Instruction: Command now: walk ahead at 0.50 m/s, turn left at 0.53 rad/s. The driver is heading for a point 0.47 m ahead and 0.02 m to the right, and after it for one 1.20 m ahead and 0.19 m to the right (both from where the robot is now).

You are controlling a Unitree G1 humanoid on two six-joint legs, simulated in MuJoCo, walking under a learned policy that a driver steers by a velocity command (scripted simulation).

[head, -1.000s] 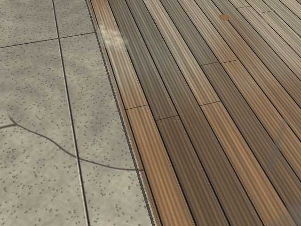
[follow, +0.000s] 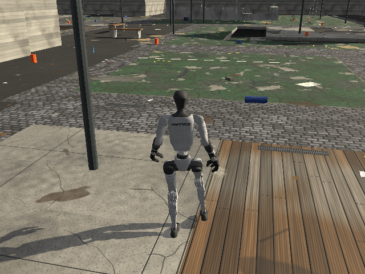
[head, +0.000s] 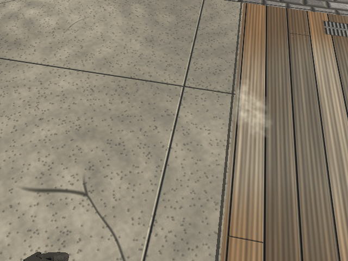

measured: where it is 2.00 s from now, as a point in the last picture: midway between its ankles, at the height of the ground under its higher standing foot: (190, 242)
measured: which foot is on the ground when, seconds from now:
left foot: down 0.00-0.22, up 0.24-0.64, down 0.66-1.00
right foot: up 0.00-0.18, down 0.20-0.68, up 0.70-1.00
